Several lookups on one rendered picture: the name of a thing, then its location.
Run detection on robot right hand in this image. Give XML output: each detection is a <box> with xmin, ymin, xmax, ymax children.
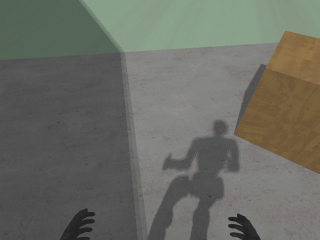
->
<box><xmin>228</xmin><ymin>213</ymin><xmax>261</xmax><ymax>240</ymax></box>

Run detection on pedestal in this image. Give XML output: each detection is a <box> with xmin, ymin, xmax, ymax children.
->
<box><xmin>234</xmin><ymin>30</ymin><xmax>320</xmax><ymax>174</ymax></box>

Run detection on robot left hand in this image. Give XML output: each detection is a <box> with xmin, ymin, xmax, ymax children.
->
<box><xmin>60</xmin><ymin>208</ymin><xmax>95</xmax><ymax>240</ymax></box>

